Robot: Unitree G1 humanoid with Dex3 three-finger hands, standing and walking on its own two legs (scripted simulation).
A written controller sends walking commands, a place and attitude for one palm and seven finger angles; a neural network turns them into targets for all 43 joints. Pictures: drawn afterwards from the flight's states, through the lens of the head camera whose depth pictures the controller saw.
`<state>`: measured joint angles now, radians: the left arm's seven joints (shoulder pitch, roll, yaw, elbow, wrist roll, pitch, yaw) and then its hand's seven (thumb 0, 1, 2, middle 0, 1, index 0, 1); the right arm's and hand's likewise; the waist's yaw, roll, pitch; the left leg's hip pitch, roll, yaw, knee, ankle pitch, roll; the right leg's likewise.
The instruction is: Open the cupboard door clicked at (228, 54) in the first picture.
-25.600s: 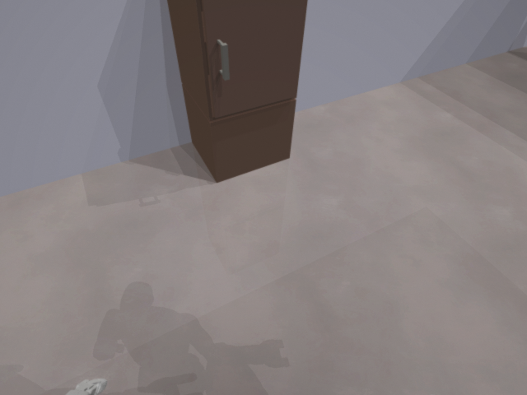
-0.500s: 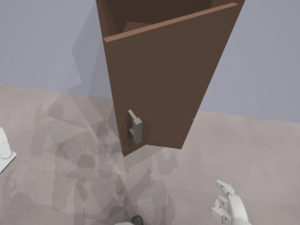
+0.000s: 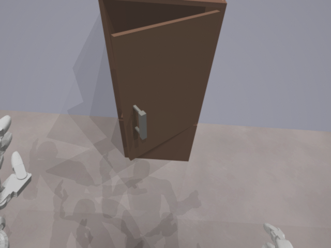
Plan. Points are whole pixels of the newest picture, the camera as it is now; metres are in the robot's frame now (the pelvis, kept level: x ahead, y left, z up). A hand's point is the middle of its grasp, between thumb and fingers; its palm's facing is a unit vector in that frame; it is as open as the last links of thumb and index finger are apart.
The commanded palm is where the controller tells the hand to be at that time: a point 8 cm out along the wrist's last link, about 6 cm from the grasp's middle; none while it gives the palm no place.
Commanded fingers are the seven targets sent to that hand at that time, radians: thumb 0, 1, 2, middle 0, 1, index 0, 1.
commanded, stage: stop stepping back and stand still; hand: left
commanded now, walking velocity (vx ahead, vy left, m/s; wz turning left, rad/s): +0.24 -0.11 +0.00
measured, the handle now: (139, 122) +0.57 +0.13 -0.08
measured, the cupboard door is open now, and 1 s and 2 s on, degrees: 40 40 40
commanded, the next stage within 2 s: let the arm hang, fingers relaxed in 0.46 s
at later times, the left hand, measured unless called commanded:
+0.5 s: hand (8, 213) +0.14 +0.26 +0.15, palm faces +0.44 -0.82 -0.37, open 7.4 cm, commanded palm +0.08 +0.30 +0.18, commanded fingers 0.00 0.90 0.90 -0.20 -0.30 -0.20 -0.30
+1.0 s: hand out of the picture -0.03 +0.19 -0.17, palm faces +0.12 -0.97 -0.21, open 6.9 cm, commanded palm none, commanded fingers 0.00 0.90 0.90 -0.20 -0.30 -0.20 -0.30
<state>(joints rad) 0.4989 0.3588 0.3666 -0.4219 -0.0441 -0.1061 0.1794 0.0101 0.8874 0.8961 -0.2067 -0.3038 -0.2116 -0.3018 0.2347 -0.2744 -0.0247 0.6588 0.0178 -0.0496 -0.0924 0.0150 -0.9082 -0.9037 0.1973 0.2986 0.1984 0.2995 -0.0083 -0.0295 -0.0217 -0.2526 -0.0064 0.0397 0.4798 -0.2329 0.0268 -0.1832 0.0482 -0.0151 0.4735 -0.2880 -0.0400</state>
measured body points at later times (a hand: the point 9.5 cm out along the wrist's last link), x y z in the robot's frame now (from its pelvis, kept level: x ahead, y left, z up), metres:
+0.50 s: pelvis -0.06 +0.00 +0.00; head -0.06 +0.02 +0.45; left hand +0.11 +0.30 +0.17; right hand +0.08 -0.25 -0.08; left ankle -0.02 +0.14 -0.72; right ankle -0.07 -0.08 -0.74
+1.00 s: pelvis -0.06 +0.00 +0.00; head -0.03 +0.01 +0.45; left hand -0.04 +0.24 -0.16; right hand -0.03 -0.23 -0.15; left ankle -0.05 +0.13 -0.74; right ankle -0.04 -0.09 -0.74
